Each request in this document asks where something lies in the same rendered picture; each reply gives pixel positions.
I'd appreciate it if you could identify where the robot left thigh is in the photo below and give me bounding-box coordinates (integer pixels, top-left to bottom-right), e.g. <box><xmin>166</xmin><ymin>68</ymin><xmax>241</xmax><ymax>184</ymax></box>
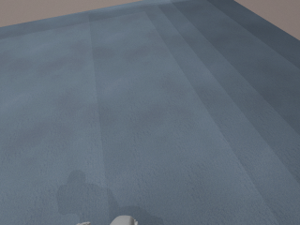
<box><xmin>110</xmin><ymin>215</ymin><xmax>138</xmax><ymax>225</ymax></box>

